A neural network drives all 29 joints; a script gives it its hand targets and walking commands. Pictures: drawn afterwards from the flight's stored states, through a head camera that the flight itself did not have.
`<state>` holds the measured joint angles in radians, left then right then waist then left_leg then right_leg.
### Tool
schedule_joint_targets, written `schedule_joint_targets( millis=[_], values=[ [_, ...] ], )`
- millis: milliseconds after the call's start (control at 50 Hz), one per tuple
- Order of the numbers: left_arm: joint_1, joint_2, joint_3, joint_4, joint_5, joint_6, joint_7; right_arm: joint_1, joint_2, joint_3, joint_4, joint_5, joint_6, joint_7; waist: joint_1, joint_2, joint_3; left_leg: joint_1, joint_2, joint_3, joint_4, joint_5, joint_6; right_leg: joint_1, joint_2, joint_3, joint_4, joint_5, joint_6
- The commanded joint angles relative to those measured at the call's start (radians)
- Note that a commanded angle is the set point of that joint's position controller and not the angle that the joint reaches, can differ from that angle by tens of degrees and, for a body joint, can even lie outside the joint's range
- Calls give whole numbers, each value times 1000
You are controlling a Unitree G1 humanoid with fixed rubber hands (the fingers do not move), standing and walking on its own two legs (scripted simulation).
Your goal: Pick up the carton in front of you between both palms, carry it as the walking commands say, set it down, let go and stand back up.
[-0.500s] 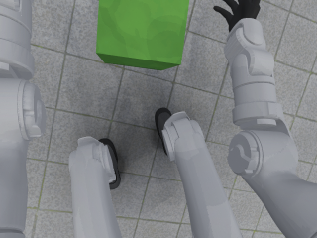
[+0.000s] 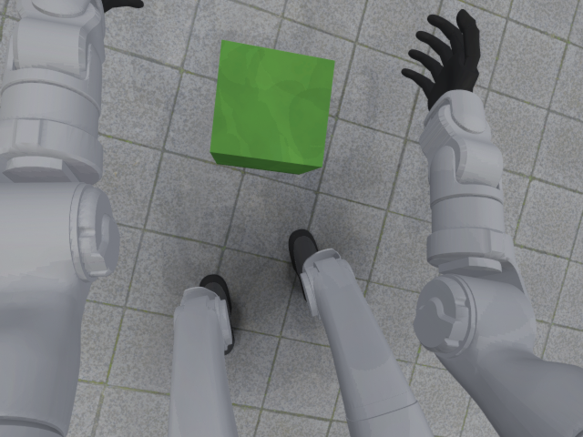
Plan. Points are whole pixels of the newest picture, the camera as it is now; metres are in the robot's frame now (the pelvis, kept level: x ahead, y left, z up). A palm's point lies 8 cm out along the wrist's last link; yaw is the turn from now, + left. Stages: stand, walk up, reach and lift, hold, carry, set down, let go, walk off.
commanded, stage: let go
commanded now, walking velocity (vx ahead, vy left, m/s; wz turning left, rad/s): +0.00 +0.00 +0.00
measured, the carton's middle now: (267, 119) +0.52 -0.10 -0.49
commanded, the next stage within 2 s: stand in 1.50 s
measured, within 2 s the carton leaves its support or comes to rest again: neither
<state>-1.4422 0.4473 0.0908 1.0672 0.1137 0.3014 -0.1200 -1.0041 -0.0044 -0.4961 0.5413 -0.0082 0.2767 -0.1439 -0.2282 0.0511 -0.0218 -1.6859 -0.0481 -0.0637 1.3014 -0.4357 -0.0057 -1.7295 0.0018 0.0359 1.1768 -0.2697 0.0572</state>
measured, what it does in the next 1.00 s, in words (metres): rises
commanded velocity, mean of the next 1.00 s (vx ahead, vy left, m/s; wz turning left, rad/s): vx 0.00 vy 0.00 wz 0.00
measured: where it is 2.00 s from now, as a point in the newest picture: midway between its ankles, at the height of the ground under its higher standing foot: (266, 303)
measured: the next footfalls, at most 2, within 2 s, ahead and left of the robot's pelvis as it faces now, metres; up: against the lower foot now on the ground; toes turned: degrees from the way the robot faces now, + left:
none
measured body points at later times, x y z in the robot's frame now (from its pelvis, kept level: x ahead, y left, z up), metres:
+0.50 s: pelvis +0.05 -0.03 +0.11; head +0.24 -0.02 +0.52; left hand +0.43 +0.15 +0.01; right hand +0.34 -0.26 +0.02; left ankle +0.05 +0.11 -0.58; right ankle +0.11 -0.14 -0.58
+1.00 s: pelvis +0.11 -0.01 +0.16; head +0.17 +0.00 +0.61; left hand +0.31 +0.22 +0.07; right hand +0.28 -0.24 +0.08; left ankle +0.05 +0.11 -0.58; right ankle +0.11 -0.14 -0.58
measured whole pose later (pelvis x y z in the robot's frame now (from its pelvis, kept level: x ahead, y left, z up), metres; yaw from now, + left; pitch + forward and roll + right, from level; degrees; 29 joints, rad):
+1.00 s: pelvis +0.11 -0.01 +0.16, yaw -1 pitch +5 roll -1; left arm 0.14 0.18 0.08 0.50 0.04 0.02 -0.01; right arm 0.22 -0.20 -0.02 0.41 0.02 0.04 0.07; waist -0.04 0.00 0.04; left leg -0.21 0.00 -0.05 0.45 -0.32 0.00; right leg -0.31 0.01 0.07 0.43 -0.20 0.03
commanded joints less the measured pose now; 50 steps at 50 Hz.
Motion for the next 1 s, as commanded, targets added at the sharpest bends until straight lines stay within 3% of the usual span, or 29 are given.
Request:
schedule_joint_targets(
  millis=[0,120,160,260,340,440,600,720,880,980],
  values=[
    [-208,42,56,-100,40,-27,2,-92,-70,3,-109,-35,-28,24,-40,165,-1031,595,-58,63,-196,310,-5,664,72,-176,-82,386,37],
    [81,-93,154,-266,95,-65,80,160,-83,51,-175,-97,-74,109,-12,150,-1129,805,-66,48,-290,551,-29,798,77,-172,-156,520,19],
    [189,-156,172,-341,100,-81,121,237,-104,85,-191,-108,-87,146,2,141,-1099,842,-66,46,-329,564,-38,832,78,-167,-182,510,4],
    [447,-249,172,-518,85,-121,213,423,-172,183,-188,-104,-119,222,27,94,-913,839,-67,59,-471,349,-53,1010,65,-133,-278,400,-28],
    [613,-269,146,-592,43,-155,240,576,-202,274,-166,-71,-148,254,37,55,-733,841,-62,72,-569,152,-50,1147,48,-100,-366,272,-39],
    [829,-254,111,-582,-2,-207,232,771,-240,365,-178,-25,-190,264,60,-14,-564,856,-46,81,-636,72,-34,1315,35,-58,-452,211,-31],
    [1150,-208,78,-547,-41,-278,192,1058,-254,467,-278,38,-232,232,105,-106,-405,973,-39,83,-719,137,-1,1563,23,3,-540,379,-2],
    [1312,-199,63,-569,-41,-304,165,1149,-275,484,-311,54,-247,217,148,-76,-279,1155,-27,73,-793,230,-6,1616,30,9,-616,428,0],
    [1511,-195,27,-626,-60,-307,124,1217,-291,450,-232,39,-254,213,186,-5,-193,1411,-1,48,-882,469,-28,1654,54,-11,-704,482,-11],
    [1609,-188,-9,-676,-94,-290,91,1244,-302,428,-198,17,-249,211,200,0,-122,1506,15,32,-928,568,-37,1672,71,-29,-747,443,-24]
  ],
)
